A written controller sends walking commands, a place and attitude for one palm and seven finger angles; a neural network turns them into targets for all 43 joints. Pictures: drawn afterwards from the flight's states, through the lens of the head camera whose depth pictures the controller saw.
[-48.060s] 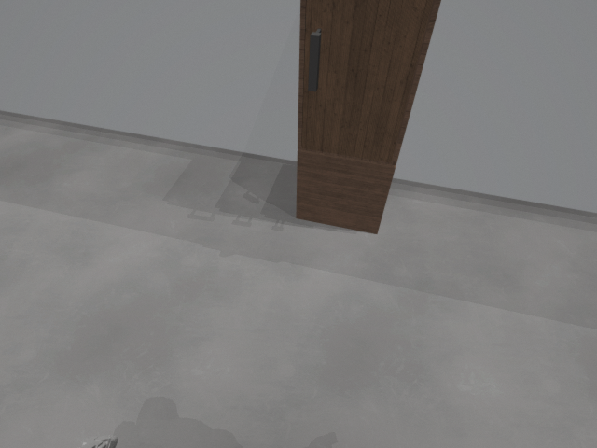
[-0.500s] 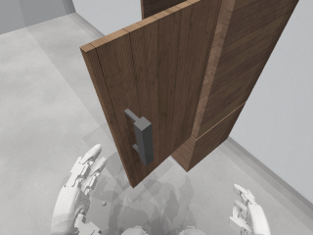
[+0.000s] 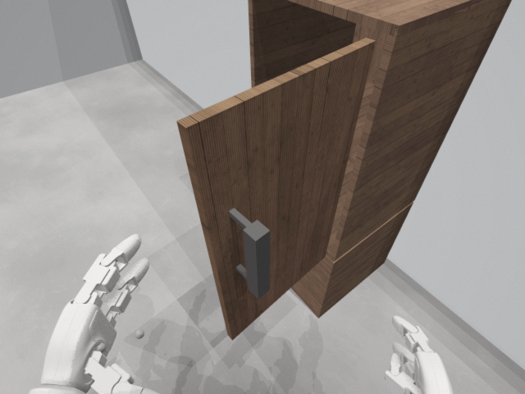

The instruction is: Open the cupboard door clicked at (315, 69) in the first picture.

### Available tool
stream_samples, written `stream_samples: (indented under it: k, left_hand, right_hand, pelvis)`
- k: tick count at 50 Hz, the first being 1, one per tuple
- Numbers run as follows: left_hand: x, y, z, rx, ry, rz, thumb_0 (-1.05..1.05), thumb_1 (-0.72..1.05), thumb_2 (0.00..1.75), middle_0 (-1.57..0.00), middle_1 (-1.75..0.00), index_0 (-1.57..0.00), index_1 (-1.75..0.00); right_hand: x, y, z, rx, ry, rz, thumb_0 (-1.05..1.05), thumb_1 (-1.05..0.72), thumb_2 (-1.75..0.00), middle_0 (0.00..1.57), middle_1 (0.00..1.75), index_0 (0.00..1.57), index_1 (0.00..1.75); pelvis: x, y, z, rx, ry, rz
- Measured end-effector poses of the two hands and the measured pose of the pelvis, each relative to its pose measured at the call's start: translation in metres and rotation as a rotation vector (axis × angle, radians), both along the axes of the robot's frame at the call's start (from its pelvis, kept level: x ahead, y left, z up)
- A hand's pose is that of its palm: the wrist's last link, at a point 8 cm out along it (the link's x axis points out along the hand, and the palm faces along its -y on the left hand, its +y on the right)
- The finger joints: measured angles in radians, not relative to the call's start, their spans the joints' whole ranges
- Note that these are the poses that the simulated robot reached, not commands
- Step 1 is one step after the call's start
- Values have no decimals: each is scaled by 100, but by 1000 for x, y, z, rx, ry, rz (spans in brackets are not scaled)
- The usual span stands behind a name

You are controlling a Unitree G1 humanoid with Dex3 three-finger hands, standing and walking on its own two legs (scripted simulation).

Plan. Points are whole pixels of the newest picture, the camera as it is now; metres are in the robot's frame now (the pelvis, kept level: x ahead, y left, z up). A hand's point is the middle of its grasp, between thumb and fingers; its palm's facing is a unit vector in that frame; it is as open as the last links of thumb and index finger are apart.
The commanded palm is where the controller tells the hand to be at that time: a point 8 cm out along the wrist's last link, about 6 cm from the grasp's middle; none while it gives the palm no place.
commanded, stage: draw the hand back to the body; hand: left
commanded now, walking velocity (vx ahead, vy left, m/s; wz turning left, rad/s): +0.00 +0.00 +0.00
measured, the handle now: (248, 254) +0.32 +0.05 +0.05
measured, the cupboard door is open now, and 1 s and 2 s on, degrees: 95 95 95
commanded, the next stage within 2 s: step back with the hand held close in 1.06 s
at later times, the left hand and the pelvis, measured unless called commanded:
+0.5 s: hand (48, 285) +0.19 +0.25 +0.18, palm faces +0.36 -0.85 -0.38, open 11.3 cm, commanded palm +0.14 +0.29 +0.20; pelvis +0.01 +0.01 +0.04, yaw -1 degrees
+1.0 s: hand (25, 263) +0.20 +0.26 +0.21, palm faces +0.43 -0.81 -0.39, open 7.5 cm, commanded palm +0.15 +0.30 +0.22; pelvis +0.01 +0.00 +0.05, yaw -1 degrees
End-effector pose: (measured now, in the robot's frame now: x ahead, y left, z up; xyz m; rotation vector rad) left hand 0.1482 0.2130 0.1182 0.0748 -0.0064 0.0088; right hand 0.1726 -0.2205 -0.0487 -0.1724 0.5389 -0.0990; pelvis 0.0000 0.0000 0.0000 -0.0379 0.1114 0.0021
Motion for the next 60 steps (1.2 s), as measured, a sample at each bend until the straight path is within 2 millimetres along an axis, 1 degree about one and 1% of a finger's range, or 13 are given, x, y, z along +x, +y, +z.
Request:
stream_samples:
  k: [4, 9, 16, 21, 30, 36, 39, 45, 49, 60]
  left_hand:
    - [-1, 13, 15, 156, 26, 98, -1, -40, 34, -16, -30, -16, -30]
    - [-5, 27, 28, 235, 53, 204, -1, -26, 40, -16, -30, -17, -30]
    - [-4, 47, 49, 290, 23, 284, -1, -3, 50, -17, -30, -18, -30]
    - [0, 61, 65, 317, -22, 327, -1, 14, 57, -18, -30, -18, -30]
    - [4, 82, 93, 361, -108, 393, 0, 45, 71, -19, -30, -20, -30]
    - [6, 93, 111, 390, -168, 440, 0, 66, 80, -20, -30, -21, -30]
    - [7, 95, 114, 387, -180, 454, 1, 75, 84, -20, -30, -21, -30]
    - [8, 86, 106, 367, -149, 430, 1, 84, 88, -20, -30, -21, -30]
    - [7, 82, 104, 368, -139, 421, 1, 87, 89, -21, -30, -21, -30]
    - [5, 76, 111, 378, -164, 425, 1, 88, 90, -21, -30, -21, -30]
  right_hand:
    - [2, 4, 7, -19, 10, -7, 2, -90, -90, 21, 30, 20, 30]
    - [2, 11, 13, -20, 33, -1, 1, -90, -90, 21, 30, 20, 30]
    - [2, 20, 17, -21, 64, 31, 1, -90, -90, 21, 30, 20, 30]
    - [5, 22, 20, -21, 74, 44, 2, -90, -90, 21, 30, 20, 30]
    - [14, 19, 28, -31, 74, 51, 1, -90, -90, 21, 30, 20, 30]
    - [17, 14, 30, -34, 82, 48, 1, -90, -90, 21, 30, 20, 30]
    - [16, 12, 29, -31, 91, 47, 1, -90, -90, 21, 30, 20, 30]
    - [10, 7, 26, -29, 112, 39, 1, -90, -90, 21, 30, 20, 30]
    - [6, 4, 25, -30, 122, 32, 1, -90, -90, 21, 30, 20, 30]
    - [3, -4, 23, -22, 118, 26, 1, -90, -90, 21, 30, 20, 30]
  pelvis:
    - [2, 2, 9, 3, -31, -6]
    - [4, 6, 21, 5, -72, -6]
    - [6, 10, 34, 11, -123, -3]
    - [8, 11, 41, 14, -152, -6]
    - [11, 11, 48, 17, -183, -14]
    - [11, 10, 50, 19, -196, -17]
    - [10, 9, 51, 20, -198, -18]
    - [9, 6, 52, 22, -200, -21]
    - [9, 3, 52, 22, -202, -23]
    - [6, -4, 53, 23, -209, -24]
